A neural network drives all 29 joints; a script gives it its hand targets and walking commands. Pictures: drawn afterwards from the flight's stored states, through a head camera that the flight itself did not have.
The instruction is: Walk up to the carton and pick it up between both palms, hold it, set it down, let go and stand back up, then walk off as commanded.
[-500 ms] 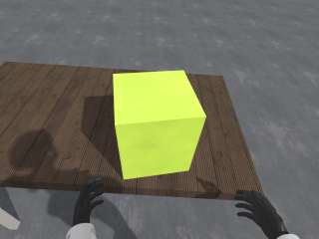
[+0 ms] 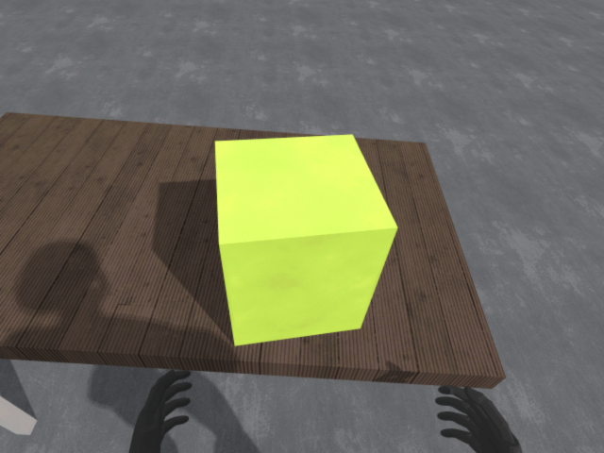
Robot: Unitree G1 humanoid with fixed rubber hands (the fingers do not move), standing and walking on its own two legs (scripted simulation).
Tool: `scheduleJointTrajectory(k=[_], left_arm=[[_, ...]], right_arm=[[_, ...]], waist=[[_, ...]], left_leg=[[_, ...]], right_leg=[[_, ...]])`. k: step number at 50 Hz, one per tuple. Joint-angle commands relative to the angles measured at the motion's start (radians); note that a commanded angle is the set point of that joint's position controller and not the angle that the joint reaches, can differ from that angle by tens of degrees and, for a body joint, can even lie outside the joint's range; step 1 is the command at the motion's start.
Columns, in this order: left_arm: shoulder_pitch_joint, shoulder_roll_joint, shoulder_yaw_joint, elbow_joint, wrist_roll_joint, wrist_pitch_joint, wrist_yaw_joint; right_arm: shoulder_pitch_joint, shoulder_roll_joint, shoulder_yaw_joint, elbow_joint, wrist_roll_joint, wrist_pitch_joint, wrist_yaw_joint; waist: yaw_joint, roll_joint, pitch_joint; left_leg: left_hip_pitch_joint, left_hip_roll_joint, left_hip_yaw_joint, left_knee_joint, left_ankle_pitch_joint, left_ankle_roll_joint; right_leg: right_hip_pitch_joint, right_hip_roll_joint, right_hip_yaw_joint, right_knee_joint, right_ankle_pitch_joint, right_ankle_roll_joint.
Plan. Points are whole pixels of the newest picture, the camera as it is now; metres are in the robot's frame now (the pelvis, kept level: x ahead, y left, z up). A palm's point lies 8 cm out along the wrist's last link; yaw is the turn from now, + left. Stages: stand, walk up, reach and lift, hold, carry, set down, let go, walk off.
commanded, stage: set down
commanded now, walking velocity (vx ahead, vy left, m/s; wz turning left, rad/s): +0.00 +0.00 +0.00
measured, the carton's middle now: (292, 241) +0.45 +0.04 +0.03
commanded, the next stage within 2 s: let go in 1.08 s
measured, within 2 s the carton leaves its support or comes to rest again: neither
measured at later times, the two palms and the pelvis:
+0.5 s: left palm out of the picture +0.16 +0.20 -0.05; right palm out of the picture +0.17 -0.21 -0.05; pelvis +0.01 +0.00 +0.00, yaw +0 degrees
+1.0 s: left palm out of the picture +0.17 +0.21 -0.08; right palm out of the picture +0.17 -0.21 -0.07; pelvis +0.01 +0.00 +0.00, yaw +0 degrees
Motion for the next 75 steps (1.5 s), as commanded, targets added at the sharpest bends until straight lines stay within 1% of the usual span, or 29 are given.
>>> scheduleJointTrajectory(k=[1,5,7,9,10,11,14,15,16,19,20,22,23,24,26,27,30,31,36,37,39,44,47,48,51,55,57,62,75], left_arm=[[-0.080,0.111,0.020,-0.039,-0.007,-0.036,-0.012],[-0.105,0.143,0.021,-0.028,-0.030,-0.056,-0.020],[-0.101,0.134,0.021,-0.062,-0.032,-0.056,-0.009],[-0.087,0.152,0.042,0.008,-0.023,-0.044,-0.029],[-0.082,0.148,0.049,-0.027,-0.031,-0.052,-0.024],[-0.075,0.154,0.042,0.028,-0.020,-0.051,-0.036],[-0.116,0.169,0.049,-0.046,-0.035,-0.062,-0.027],[-0.082,0.171,0.055,0.078,-0.034,-0.050,-0.050],[-0.106,0.185,0.055,0.002,-0.043,-0.060,-0.047],[-0.093,0.196,0.073,0.021,-0.029,-0.057,-0.057],[-0.086,0.179,0.061,0.026,-0.024,-0.053,-0.051],[-0.106,0.194,0.064,0.056,-0.038,-0.049,-0.065],[-0.114,0.201,0.058,0.040,-0.040,-0.044,-0.064],[-0.122,0.216,0.073,0.099,-0.047,-0.042,-0.080],[-0.114,0.199,0.062,0.063,-0.029,-0.041,-0.072],[-0.127,0.209,0.076,0.123,-0.034,-0.036,-0.087],[-0.142,0.220,0.071,0.067,-0.034,-0.040,-0.077],[-0.151,0.212,0.057,0.104,-0.042,-0.029,-0.086],[-0.156,0.241,0.084,0.140,-0.047,-0.022,-0.108],[-0.171,0.247,0.076,0.081,-0.052,-0.041,-0.096],[-0.149,0.243,0.071,0.196,-0.050,-0.022,-0.116],[-0.187,0.260,0.088,0.167,-0.028,-0.035,-0.119],[-0.182,0.263,0.094,0.264,-0.044,-0.021,-0.142],[-0.192,0.284,0.097,0.193,-0.041,-0.030,-0.131],[-0.194,0.291,0.106,0.322,-0.032,-0.022,-0.160],[-0.222,0.297,0.106,0.224,-0.044,-0.039,-0.146],[-0.232,0.305,0.110,0.303,-0.041,-0.035,-0.161],[-0.254,0.310,0.110,0.276,-0.041,-0.036,-0.166],[-0.244,0.291,0.086,0.312,-0.036,-0.026,-0.160]], right_arm=[[-0.059,-0.116,-0.166,-0.040,-0.047,-0.048,-0.032],[-0.057,-0.092,-0.160,-0.059,-0.068,-0.057,-0.049],[-0.054,-0.092,-0.176,-0.060,-0.073,-0.066,-0.049],[-0.019,-0.071,-0.154,0.016,-0.083,-0.058,-0.064],[-0.045,-0.083,-0.160,-0.030,-0.078,-0.074,-0.064],[-0.031,-0.075,-0.149,0.010,-0.090,-0.066,-0.068],[-0.074,-0.074,-0.157,-0.030,-0.089,-0.089,-0.071],[-0.029,-0.043,-0.133,0.035,-0.103,-0.078,-0.084],[-0.054,-0.042,-0.143,-0.008,-0.109,-0.084,-0.084],[-0.052,-0.026,-0.131,0.011,-0.108,-0.096,-0.093],[-0.060,-0.038,-0.133,0.014,-0.107,-0.097,-0.089],[-0.042,-0.030,-0.136,0.051,-0.120,-0.088,-0.096],[-0.063,-0.037,-0.145,0.033,-0.126,-0.091,-0.099],[-0.055,-0.017,-0.138,0.032,-0.146,-0.090,-0.110],[-0.076,-0.031,-0.138,0.062,-0.128,-0.099,-0.107],[-0.072,-0.019,-0.130,0.090,-0.146,-0.091,-0.117],[-0.096,-0.009,-0.142,0.065,-0.147,-0.097,-0.111],[-0.096,0.001,-0.148,0.086,-0.154,-0.099,-0.121],[-0.098,0.003,-0.133,0.113,-0.183,-0.096,-0.141],[-0.129,-0.011,-0.147,0.085,-0.170,-0.111,-0.133],[-0.109,0.010,-0.138,0.137,-0.192,-0.099,-0.140],[-0.114,0.024,-0.140,0.184,-0.181,-0.114,-0.149],[-0.118,0.030,-0.128,0.224,-0.210,-0.110,-0.161],[-0.147,0.010,-0.141,0.179,-0.201,-0.123,-0.153],[-0.127,0.053,-0.123,0.289,-0.221,-0.113,-0.176],[-0.170,0.045,-0.117,0.199,-0.209,-0.139,-0.172],[-0.165,0.049,-0.133,0.266,-0.233,-0.130,-0.179],[-0.176,0.038,-0.131,0.283,-0.235,-0.138,-0.182],[-0.189,0.052,-0.133,0.294,-0.219,-0.133,-0.171]], waist=[[-0.014,-0.011,0.041],[-0.019,-0.058,0.003],[-0.009,-0.005,-0.013],[-0.033,-0.025,-0.004],[-0.002,-0.024,-0.008],[-0.019,-0.013,0.008],[0.003,-0.001,-0.023],[-0.013,-0.040,0.019],[-0.010,-0.037,-0.020],[0.003,0.003,-0.016],[0.014,0.010,-0.015],[-0.016,-0.009,-0.005],[0.003,0.000,-0.018],[-0.011,-0.040,0.004],[0.008,0.023,-0.001],[-0.013,-0.014,0.014],[0.011,0.021,-0.009],[-0.012,0.024,0.018],[-0.011,-0.008,0.000],[-0.011,0.041,-0.037],[-0.011,-0.006,0.002],[-0.020,0.065,-0.012],[-0.032,-0.001,-0.007],[-0.022,0.031,-0.047],[-0.041,0.019,0.022],[-0.018,0.022,-0.041],[-0.031,0.030,-0.003],[-0.044,0.024,-0.044],[-0.029,0.060,0.005]], left_leg=[[0.111,-0.085,0.053,-0.078,0.063,0.042],[0.094,-0.086,0.053,-0.069,0.062,0.050],[0.098,-0.081,0.052,-0.068,0.090,0.039],[0.125,-0.093,0.066,-0.054,0.109,0.042],[0.119,-0.090,0.064,-0.064,0.131,0.042],[0.124,-0.093,0.060,-0.056,0.120,0.042],[0.106,-0.083,0.053,-0.054,0.124,0.039],[0.091,-0.098,0.068,-0.053,0.108,0.050],[0.088,-0.094,0.057,-0.056,0.113,0.046],[0.105,-0.097,0.062,-0.051,0.149,0.044],[0.124,-0.091,0.063,-0.056,0.153,0.044],[0.128,-0.092,0.069,-0.050,0.121,0.045],[0.130,-0.087,0.067,-0.053,0.116,0.045],[0.111,-0.096,0.082,-0.054,0.098,0.052],[0.146,-0.092,0.065,-0.047,0.162,0.040],[0.133,-0.096,0.074,-0.050,0.145,0.044],[0.157,-0.085,0.069,-0.056,0.126,0.037],[0.144,-0.087,0.069,-0.046,0.098,0.041],[0.148,-0.091,0.086,-0.034,0.141,0.043],[0.171,-0.086,0.073,-0.029,0.173,0.031],[0.156,-0.091,0.084,-0.026,0.159,0.042],[0.175,-0.094,0.082,-0.018,0.174,0.025],[0.182,-0.098,0.086,-0.011,0.180,0.037],[0.176,-0.094,0.082,-0.006,0.186,0.029],[0.175,-0.100,0.092,-0.004,0.174,0.035],[0.164,-0.093,0.090,-0.019,0.168,0.037],[0.192,-0.096,0.091,-0.011,0.183,0.030],[0.207,-0.092,0.091,0.004,0.202,0.029],[0.194,-0.087,0.097,-0.017,0.174,0.024]], right_leg=[[0.099,-0.053,0.038,-0.057,-0.052,0.001],[0.139,-0.057,0.043,-0.044,-0.019,0.009],[0.135,-0.050,0.031,-0.032,-0.005,0.000],[0.146,-0.060,0.038,-0.030,0.072,0.016],[0.150,-0.054,0.030,-0.029,0.100,0.017],[0.147,-0.053,0.027,-0.028,0.095,0.017],[0.141,-0.045,0.013,-0.018,0.065,0.017],[0.155,-0.068,0.044,-0.039,0.103,0.023],[0.185,-0.064,0.028,-0.017,0.120,0.027],[0.193,-0.067,0.026,-0.008,0.167,0.028],[0.174,-0.059,0.015,-0.013,0.141,0.022],[0.153,-0.064,0.024,-0.021,0.125,0.029],[0.155,-0.061,0.018,-0.017,0.089,0.028],[0.170,-0.073,0.024,-0.019,0.120,0.035],[0.159,-0.062,0.010,-0.008,0.154,0.029],[0.164,-0.064,0.012,-0.019,0.155,0.033],[0.132,-0.051,-0.011,-0.021,0.051,0.020],[0.132,-0.057,0.004,-0.026,0.026,0.020],[0.161,-0.058,-0.002,-0.009,0.125,0.034],[0.127,-0.042,-0.017,-0.001,0.112,0.024],[0.139,-0.053,-0.005,-0.008,0.133,0.029],[0.149,-0.054,-0.015,0.001,0.123,0.028],[0.147,-0.055,-0.003,-0.001,0.154,0.035],[0.160,-0.046,-0.024,0.014,0.170,0.033],[0.142,-0.064,0.001,0.001,0.171,0.043],[0.165,-0.053,-0.020,0.014,0.144,0.042],[0.131,-0.053,-0.022,0.007,0.151,0.043],[0.168,-0.051,-0.022,0.020,0.180,0.043],[0.155,-0.046,-0.035,-0.005,0.084,0.032]])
